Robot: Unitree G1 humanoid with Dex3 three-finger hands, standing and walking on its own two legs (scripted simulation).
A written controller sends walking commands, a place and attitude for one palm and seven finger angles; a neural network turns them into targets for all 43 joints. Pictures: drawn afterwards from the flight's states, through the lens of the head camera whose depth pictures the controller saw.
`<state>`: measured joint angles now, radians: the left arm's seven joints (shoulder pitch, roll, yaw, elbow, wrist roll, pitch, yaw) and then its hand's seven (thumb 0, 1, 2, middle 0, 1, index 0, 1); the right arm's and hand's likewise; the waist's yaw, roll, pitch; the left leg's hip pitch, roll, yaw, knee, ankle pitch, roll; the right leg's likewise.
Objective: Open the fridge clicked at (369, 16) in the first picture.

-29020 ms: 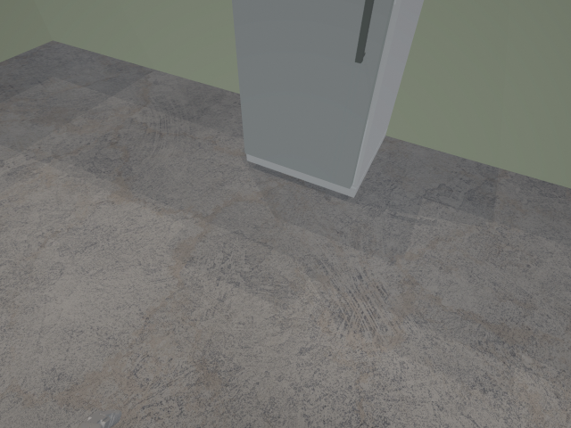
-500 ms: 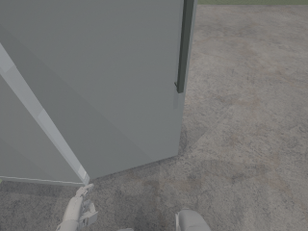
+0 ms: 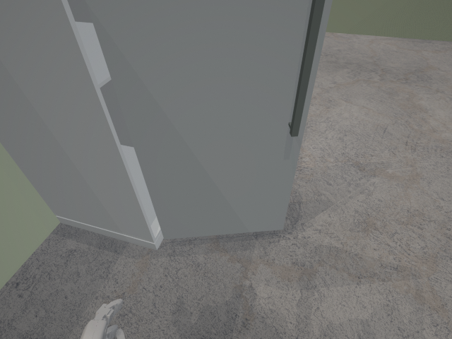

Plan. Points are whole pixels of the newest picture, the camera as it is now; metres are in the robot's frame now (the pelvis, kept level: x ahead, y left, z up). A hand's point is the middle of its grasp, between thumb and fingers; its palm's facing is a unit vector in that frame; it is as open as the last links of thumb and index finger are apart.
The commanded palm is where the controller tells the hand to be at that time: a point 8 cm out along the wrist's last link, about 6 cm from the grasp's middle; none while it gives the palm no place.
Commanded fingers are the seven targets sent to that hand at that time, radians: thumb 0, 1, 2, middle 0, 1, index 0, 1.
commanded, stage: stop stepping back and stand still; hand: right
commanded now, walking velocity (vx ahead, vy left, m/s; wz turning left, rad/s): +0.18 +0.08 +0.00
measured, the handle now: (305, 54) +0.76 -0.17 +0.20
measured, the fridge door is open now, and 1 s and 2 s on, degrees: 68 68 68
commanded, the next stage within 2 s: let the arm hang, fingers relaxed in 0.42 s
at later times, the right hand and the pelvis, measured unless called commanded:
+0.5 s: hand (441, 252) +0.20 -0.25 +0.16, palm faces +0.43 +0.81 -0.40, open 7.4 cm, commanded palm none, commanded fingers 0.00 -0.90 -0.90 0.20 0.30 0.20 0.30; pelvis -0.01 +0.00 -0.01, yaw +2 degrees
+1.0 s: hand out of the picture +0.01 -0.19 -0.17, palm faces -0.03 +0.98 -0.22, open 7.1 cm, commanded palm none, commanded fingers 0.00 -0.90 -0.90 0.20 0.30 0.20 0.30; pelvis +0.00 +0.00 +0.00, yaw +0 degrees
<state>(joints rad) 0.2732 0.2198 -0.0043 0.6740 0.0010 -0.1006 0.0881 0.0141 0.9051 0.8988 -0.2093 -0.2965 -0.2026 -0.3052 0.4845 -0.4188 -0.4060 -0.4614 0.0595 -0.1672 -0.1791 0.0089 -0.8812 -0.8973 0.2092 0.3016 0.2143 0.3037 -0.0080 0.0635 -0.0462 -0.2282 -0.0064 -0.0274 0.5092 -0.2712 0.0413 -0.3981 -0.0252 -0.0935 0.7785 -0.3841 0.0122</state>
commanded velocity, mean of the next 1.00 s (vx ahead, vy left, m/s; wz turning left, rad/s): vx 0.02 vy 0.03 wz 0.00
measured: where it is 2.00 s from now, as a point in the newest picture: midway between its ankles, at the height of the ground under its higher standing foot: outside the picture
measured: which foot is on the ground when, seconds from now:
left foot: down 0.00-1.00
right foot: up 0.00-0.02, down 0.04-1.00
